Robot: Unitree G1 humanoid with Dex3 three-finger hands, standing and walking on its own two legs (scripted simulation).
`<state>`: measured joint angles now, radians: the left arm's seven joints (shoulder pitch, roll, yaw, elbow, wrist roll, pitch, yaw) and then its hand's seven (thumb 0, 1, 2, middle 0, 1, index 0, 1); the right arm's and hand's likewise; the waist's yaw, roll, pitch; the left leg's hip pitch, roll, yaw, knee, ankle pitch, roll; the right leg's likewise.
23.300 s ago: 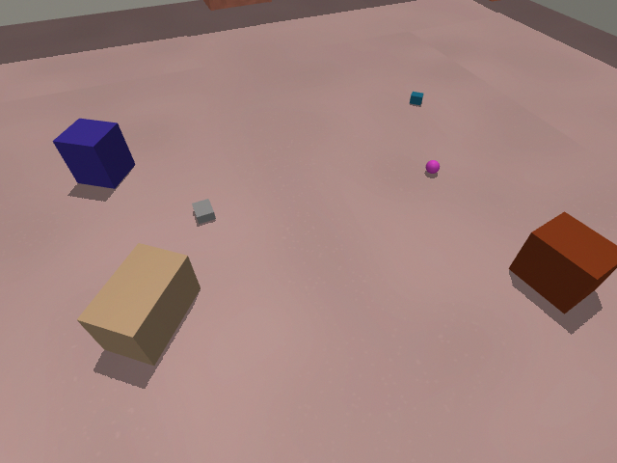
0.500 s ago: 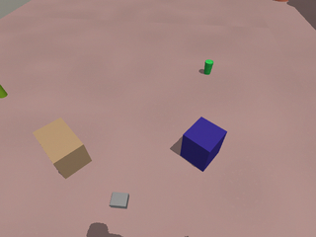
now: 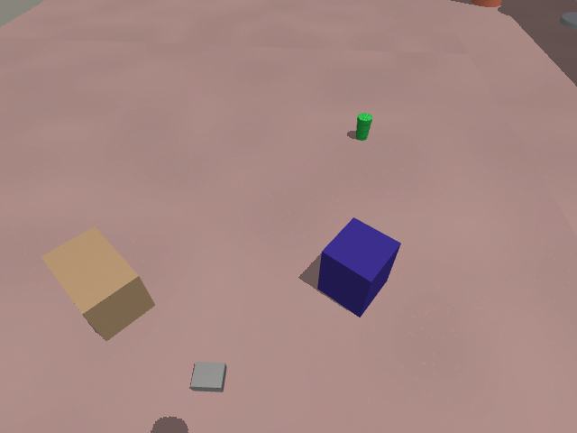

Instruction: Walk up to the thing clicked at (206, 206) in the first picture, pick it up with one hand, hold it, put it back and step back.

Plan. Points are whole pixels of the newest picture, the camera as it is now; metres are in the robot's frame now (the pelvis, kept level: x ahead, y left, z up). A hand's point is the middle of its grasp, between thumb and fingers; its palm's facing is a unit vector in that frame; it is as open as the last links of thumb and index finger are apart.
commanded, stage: walk up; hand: left
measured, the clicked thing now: (209, 376) +0.46 +0.29 -0.76
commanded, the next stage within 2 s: stand in 0.54 s
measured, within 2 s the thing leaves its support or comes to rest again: neither
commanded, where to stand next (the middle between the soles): +0.04 +0.00 m, yaw +0 degrees
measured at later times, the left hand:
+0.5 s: hand out of the picture +0.08 +0.26 -0.15, palm faces +0.00 -0.94 -0.34, open 7.4 cm
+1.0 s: hand out of the picture +0.09 +0.25 -0.16, palm faces -0.03 -0.94 -0.34, open 7.4 cm
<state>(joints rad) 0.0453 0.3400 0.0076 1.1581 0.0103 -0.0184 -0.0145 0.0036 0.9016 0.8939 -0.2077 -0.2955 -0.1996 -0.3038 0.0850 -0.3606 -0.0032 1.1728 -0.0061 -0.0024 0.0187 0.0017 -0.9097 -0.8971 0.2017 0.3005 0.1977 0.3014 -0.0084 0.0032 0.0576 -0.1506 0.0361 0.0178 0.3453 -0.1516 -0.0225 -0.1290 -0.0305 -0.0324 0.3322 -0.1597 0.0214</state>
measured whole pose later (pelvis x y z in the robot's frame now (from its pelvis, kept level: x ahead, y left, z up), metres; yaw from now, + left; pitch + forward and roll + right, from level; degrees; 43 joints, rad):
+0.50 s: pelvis +0.01 +0.00 +0.00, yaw +0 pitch -3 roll +0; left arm 0.08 0.34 0.01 1.18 0.01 -0.01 -0.01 0.00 0.90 0.89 -0.21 -0.30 -0.20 -0.30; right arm 0.08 -0.35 -0.01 1.15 -0.01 -0.01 0.02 0.00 -0.91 -0.90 0.20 0.30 0.20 0.30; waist 0.00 0.01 0.05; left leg -0.14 0.03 0.02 0.34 -0.16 -0.02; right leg -0.12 -0.04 -0.03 0.33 -0.17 0.03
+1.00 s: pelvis +0.02 +0.00 +0.00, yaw +0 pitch -2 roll +0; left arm 0.11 0.35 0.00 1.14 0.02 -0.01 -0.01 0.00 0.90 0.89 -0.21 -0.30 -0.20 -0.30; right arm 0.09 -0.36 0.00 1.15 -0.01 -0.01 0.02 0.00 -0.91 -0.90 0.20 0.30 0.20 0.30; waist 0.00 0.01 0.05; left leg -0.13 0.03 0.02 0.33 -0.17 -0.02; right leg -0.11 -0.03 -0.04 0.33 -0.18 0.02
